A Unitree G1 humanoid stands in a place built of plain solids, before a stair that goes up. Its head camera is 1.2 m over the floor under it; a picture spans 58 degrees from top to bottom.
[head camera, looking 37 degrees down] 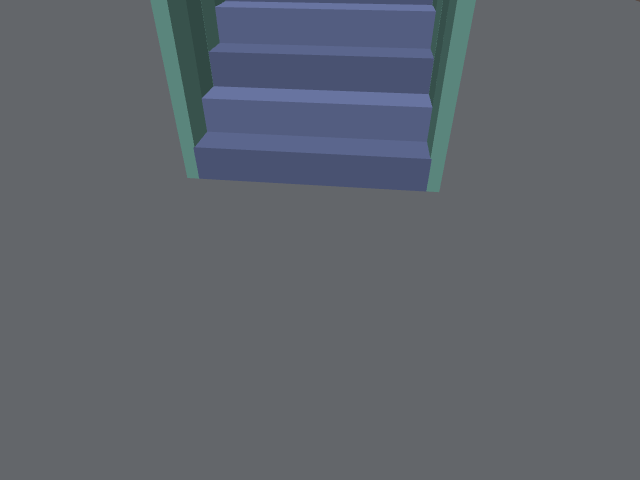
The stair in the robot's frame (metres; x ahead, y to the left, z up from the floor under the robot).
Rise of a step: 0.19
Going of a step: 0.21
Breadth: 1.25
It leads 6 degrees to the right of straight ahead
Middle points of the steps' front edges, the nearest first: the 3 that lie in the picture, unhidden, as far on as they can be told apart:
2.10 0.06 0.19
2.31 0.03 0.39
2.52 0.01 0.58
